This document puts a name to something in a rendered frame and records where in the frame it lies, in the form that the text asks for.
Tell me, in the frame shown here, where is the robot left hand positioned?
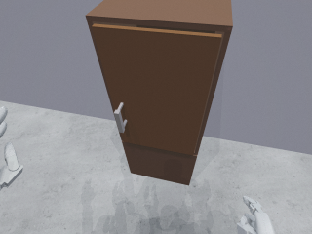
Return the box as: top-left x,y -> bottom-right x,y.
0,106 -> 23,190

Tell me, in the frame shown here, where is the robot right hand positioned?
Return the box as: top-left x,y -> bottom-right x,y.
237,195 -> 275,234

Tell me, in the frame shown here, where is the cupboard door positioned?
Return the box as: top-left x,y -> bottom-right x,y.
92,23 -> 222,156

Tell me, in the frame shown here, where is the handle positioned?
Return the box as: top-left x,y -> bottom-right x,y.
114,102 -> 128,133

